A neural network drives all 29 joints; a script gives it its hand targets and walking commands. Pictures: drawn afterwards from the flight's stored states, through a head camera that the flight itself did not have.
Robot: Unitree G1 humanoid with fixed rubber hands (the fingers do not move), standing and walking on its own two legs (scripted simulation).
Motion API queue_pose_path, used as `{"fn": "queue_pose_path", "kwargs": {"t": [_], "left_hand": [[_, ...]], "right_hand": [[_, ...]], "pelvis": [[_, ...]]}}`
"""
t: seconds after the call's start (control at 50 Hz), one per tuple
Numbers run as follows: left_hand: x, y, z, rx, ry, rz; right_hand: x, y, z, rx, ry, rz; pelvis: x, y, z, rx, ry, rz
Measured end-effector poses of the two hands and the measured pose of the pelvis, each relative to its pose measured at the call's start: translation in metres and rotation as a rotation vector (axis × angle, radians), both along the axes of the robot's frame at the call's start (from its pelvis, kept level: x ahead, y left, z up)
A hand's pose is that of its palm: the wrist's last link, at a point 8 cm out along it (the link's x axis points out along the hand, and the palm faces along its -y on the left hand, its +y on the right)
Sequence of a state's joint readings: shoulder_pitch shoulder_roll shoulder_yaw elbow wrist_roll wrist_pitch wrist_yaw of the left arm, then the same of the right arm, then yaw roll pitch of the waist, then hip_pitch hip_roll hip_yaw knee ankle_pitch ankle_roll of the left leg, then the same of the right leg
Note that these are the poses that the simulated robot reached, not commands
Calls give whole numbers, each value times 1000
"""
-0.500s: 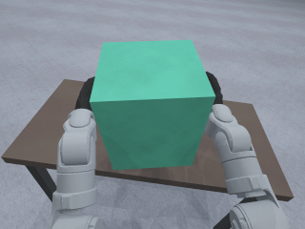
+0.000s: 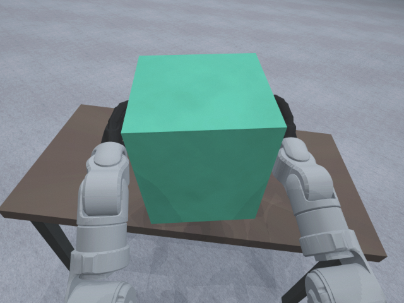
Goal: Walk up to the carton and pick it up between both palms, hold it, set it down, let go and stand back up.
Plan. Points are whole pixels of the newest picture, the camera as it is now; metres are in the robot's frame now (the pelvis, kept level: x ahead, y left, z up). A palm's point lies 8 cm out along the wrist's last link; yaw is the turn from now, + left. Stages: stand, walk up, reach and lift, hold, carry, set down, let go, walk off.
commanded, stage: hold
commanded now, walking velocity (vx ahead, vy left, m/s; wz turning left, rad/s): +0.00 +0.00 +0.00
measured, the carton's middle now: (200, 142) +0.39 +0.01 +0.16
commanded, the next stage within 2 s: none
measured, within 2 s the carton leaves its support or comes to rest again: neither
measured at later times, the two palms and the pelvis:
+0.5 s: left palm (104, 151) +0.32 +0.16 +0.20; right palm (288, 149) +0.34 -0.14 +0.19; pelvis -0.02 -0.01 +0.00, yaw +1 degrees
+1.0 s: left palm (107, 149) +0.33 +0.16 +0.19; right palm (287, 146) +0.34 -0.14 +0.19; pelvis -0.02 -0.01 +0.00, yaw +1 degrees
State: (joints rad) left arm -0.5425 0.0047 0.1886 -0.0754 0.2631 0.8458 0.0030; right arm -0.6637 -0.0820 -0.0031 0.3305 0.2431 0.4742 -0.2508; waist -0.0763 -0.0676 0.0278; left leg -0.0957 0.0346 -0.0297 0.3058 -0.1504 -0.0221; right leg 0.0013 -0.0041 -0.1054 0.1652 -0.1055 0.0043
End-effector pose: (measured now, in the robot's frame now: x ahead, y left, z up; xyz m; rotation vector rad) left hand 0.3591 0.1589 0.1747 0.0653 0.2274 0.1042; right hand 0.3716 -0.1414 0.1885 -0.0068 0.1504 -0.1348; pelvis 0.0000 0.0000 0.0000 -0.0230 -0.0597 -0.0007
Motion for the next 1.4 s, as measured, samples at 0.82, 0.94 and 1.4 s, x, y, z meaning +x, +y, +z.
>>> {"fn": "queue_pose_path", "kwargs": {"t": [0.82, 0.94, 1.4], "left_hand": [[-31, -1, 19, -18, -36, 28], [-31, 1, 18, -15, -43, 29], [-21, 4, 11, 0, -13, 23]], "right_hand": [[-29, -1, 5, -12, -39, 13], [-28, 1, 5, -11, -45, 16], [-17, 4, 1, 9, -15, 15]], "pelvis": [[-28, -13, 0, 5, -48, 18], [-23, -11, 0, 5, -49, 22], [-14, -2, 0, 4, -48, 7]]}}
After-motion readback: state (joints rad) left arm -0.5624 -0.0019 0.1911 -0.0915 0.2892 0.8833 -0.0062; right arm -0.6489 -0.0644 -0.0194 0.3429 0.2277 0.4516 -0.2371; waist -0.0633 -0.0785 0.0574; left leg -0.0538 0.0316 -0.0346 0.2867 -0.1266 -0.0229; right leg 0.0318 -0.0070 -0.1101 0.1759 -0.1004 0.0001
